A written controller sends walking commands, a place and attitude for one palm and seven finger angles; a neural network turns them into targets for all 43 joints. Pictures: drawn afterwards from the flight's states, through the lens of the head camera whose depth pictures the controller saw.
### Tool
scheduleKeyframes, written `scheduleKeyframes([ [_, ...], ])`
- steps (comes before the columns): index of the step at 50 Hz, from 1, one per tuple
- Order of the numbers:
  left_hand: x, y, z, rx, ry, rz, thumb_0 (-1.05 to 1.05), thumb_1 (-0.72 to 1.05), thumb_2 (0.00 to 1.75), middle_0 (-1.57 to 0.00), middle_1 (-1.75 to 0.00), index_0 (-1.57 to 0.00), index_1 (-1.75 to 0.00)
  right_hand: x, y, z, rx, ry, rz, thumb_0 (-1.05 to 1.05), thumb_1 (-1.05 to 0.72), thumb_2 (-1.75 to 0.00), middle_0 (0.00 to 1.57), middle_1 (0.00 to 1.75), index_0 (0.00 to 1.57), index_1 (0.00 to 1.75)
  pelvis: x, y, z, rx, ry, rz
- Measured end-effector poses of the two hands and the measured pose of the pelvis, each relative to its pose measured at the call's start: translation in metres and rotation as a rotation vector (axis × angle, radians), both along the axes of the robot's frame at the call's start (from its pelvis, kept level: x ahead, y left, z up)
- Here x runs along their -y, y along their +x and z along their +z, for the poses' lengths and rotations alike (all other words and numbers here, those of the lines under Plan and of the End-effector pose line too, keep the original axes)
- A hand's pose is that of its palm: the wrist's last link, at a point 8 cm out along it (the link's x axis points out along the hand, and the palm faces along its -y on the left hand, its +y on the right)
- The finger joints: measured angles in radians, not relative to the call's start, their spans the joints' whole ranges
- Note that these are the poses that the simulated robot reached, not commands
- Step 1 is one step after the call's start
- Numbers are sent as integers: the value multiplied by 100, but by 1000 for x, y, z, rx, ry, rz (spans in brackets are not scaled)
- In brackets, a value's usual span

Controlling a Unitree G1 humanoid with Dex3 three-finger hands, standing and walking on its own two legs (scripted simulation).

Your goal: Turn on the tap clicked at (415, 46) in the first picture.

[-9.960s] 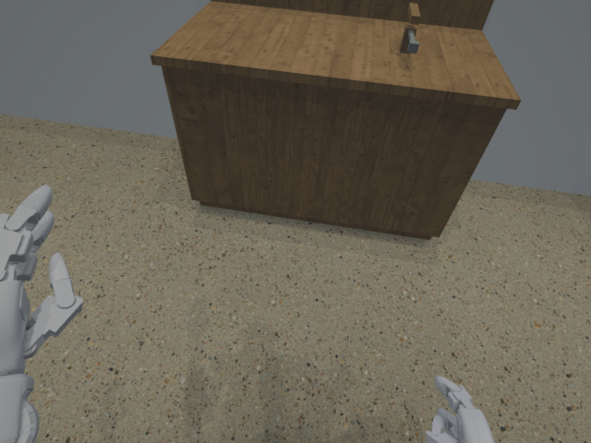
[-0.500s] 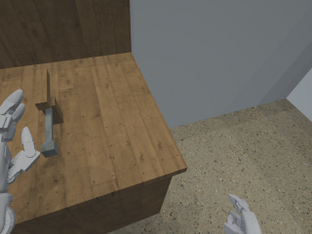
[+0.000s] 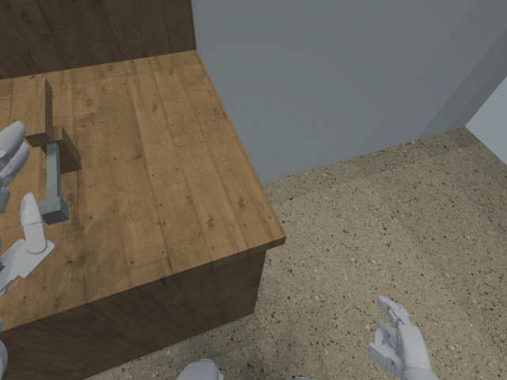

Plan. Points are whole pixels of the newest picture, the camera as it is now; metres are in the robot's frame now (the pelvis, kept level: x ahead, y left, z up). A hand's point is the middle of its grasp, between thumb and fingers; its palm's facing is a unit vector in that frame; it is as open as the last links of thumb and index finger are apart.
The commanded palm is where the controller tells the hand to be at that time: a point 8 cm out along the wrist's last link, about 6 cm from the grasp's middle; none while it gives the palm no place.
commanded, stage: shuffle to correct the standing spot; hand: left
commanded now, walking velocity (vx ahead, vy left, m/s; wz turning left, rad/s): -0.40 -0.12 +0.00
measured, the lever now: (54, 210) +0.31 +0.32 +0.07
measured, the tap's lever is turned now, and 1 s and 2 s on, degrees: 0 0 0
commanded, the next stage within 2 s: come to a stop and stand still in 0.04 s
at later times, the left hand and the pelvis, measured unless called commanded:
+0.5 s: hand (46, 308) +0.16 +0.21 +0.17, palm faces +0.34 -0.84 -0.43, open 7.4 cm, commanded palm +0.11 +0.25 +0.19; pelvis -0.06 -0.02 +0.00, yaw -2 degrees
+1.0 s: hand (59, 331) +0.15 +0.21 +0.15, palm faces +0.27 -0.88 -0.39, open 7.4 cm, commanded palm +0.09 +0.25 +0.19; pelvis -0.08 -0.02 +0.01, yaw -3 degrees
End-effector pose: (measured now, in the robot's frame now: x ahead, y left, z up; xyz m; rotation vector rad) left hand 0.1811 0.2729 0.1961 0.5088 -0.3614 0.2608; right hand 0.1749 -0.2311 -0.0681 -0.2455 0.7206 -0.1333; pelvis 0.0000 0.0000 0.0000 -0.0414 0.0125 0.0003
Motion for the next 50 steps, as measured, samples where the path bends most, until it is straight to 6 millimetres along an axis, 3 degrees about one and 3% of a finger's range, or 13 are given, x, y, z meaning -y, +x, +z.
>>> scheduleKeyframes([
  [8, -13, -11, -1, -1, 39, 6, 1, 89, 90, -21, -30, -21, -30, 1, -45, 3, -58, -34, -23, 2, -91, -90, 20, 30, 20, 30, 4, -24, 7, -20, 4, -17],
  [13, 14, -29, -3, -12, -8, -28, 1, 89, 90, -21, -30, -21, -30, 3, -70, -2, -50, 31, -10, 1, -91, -90, 20, 30, 20, 30, 15, -45, 4, -15, -11, -55],
  [18, 38, -48, -1, -27, 47, -48, 1, 89, 90, -21, -30, -21, -30, 19, -89, -19, -43, 68, -28, 1, -90, -90, 20, 30, 20, 30, 27, -62, -7, 27, -28, -29],
  [24, 23, -57, -6, -36, -4, 19, 1, 89, 90, -22, -31, -22, -30, 38, -113, -12, -77, 35, -116, 2, -91, -90, 20, 30, 20, 30, 25, -58, -2, 13, 20, -51],
  [28, 7, -53, -24, -37, -52, 71, 1, 89, 90, -22, -31, -22, -30, 44, -118, -10, -63, -8, -140, 2, -91, -90, 20, 30, 20, 30, 22, -62, -6, 37, 49, -47],
  [31, 9, -51, -29, -59, -87, 86, 1, 89, 90, -21, -30, -21, -30, 41, -118, -4, -43, -6, -121, 2, -91, -90, 20, 30, 20, 30, 24, -66, -2, 45, 51, -48],
  [36, 33, -58, -7, -13, -44, 19, 2, 89, 90, -21, -30, -21, -30, 31, -109, -7, -30, 46, -47, 2, -91, -90, 20, 30, 20, 30, 27, -70, 1, 44, 15, -2],
  [37, 32, -58, 6, 10, 34, 9, 2, 89, 90, -21, -30, -21, -30, 29, -108, -8, -38, 37, -16, 1, -91, -90, 20, 30, 19, 30, 29, -72, 2, 44, 4, 3],
  [40, 7, -54, 55, 195, 196, 47, 2, 88, 90, -22, -31, -22, -30, 20, -104, -12, -79, 46, 53, 1, -91, -90, 20, 30, 20, 30, 36, -79, 5, 36, 25, -5],
  [42, -11, -53, 66, 225, 172, 106, 1, 88, 90, -22, -31, -22, -30, 17, -102, -9, -65, 71, 53, 2, -91, -90, 20, 30, 20, 30, 36, -81, 8, 29, 37, -26],
  [45, -15, -52, 46, 110, 66, 134, 1, 89, 90, -21, -30, -21, -30, 19, -98, -4, -3, 113, 25, 2, -91, -90, 20, 30, 20, 30, 30, -81, 10, 26, 38, -49],
  [50, 24, -67, -34, -204, -116, 29, 1, 90, 90, -20, -30, -20, -30, 23, -101, 6, 42, 95, -15, 2, -91, -90, 20, 30, 20, 30, 22, -83, 11, 32, 33, -61],
])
